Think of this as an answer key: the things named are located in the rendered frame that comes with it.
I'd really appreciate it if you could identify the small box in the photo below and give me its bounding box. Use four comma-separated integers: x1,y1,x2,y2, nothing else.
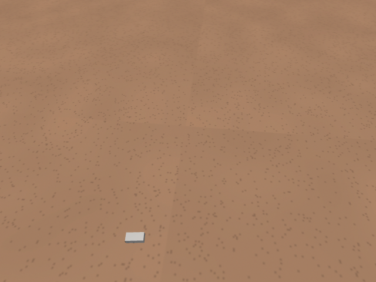
125,232,145,243

